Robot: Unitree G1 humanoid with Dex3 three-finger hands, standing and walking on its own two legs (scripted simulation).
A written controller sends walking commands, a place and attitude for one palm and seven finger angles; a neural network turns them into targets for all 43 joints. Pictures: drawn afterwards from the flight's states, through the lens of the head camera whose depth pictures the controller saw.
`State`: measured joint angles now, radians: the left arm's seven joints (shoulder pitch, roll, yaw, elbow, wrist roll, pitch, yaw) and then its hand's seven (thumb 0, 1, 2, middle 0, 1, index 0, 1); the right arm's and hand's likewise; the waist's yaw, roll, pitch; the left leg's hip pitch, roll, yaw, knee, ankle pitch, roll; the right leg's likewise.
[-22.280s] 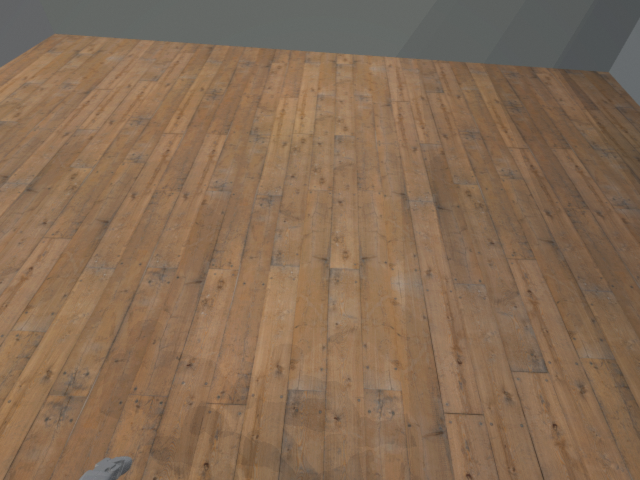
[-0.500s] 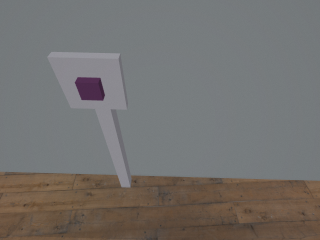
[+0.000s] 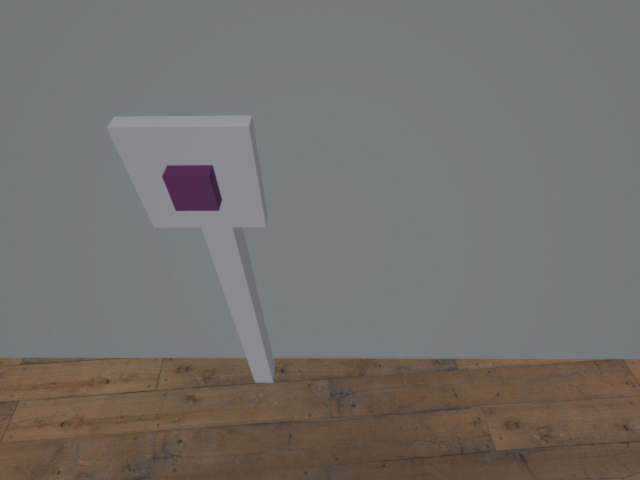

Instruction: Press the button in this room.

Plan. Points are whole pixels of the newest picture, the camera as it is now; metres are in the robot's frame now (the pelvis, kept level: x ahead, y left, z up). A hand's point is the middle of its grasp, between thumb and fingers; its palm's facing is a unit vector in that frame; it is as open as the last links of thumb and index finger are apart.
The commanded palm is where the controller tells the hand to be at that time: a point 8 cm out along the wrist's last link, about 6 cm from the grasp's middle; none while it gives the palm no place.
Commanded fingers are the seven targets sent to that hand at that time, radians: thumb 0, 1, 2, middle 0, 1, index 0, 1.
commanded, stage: raise the hand and make a fist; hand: left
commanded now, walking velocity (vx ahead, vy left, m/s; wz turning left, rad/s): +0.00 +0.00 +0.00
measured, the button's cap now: (194, 187) +0.51 +0.23 +0.09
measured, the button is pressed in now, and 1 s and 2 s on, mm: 0 0 0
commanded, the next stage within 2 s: none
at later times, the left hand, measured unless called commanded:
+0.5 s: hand (210, 474) +0.15 +0.15 -0.05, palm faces +0.05 -1.00 +0.02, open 5.3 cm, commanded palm +0.12 +0.22 -0.03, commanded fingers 0.00 0.90 0.90 -0.83 -0.99 -0.83 -0.99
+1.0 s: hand (166, 418) +0.19 +0.19 +0.02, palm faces +0.18 -0.98 -0.09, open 3.1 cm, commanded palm +0.15 +0.23 +0.02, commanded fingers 0.00 0.90 0.90 -1.30 -1.50 -1.30 -1.50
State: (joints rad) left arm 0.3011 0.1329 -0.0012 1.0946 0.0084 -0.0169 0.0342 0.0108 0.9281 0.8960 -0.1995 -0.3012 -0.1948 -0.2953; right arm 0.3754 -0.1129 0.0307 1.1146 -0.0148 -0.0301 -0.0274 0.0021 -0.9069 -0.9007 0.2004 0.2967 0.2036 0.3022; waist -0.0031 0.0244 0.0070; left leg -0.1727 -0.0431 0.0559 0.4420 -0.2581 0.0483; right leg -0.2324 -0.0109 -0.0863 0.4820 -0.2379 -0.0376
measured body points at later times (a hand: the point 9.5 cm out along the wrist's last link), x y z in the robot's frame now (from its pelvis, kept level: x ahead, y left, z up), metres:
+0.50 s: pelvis +0.00 -0.02 -0.06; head +0.03 +0.00 +0.39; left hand +0.14 +0.20 -0.04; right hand +0.25 -0.27 -0.06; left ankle -0.01 +0.09 -0.74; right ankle +0.02 -0.09 -0.74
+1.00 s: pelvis +0.00 -0.02 -0.05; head +0.03 -0.02 +0.40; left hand +0.17 +0.24 +0.03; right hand +0.12 -0.27 -0.14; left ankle -0.01 +0.09 -0.74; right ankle +0.01 -0.09 -0.74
